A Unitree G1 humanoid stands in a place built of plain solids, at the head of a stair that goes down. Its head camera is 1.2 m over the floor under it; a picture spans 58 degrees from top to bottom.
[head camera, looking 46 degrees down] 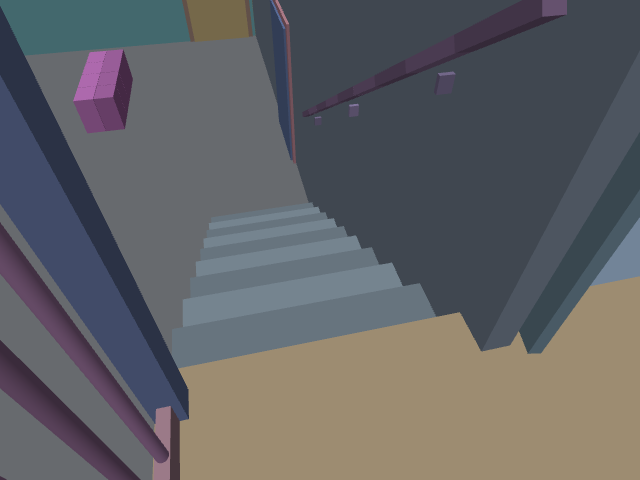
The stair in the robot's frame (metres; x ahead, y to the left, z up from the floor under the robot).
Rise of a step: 0.17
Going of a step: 0.27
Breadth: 0.98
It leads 13 degrees to the left of straight ahead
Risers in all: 10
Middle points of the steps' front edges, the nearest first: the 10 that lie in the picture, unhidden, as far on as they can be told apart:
0.72 0.01 0.00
0.98 0.07 -0.17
1.24 0.13 -0.35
1.50 0.19 -0.52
1.77 0.25 -0.70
2.03 0.31 -0.87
2.29 0.37 -1.05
2.56 0.43 -1.22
2.82 0.49 -1.40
3.08 0.55 -1.57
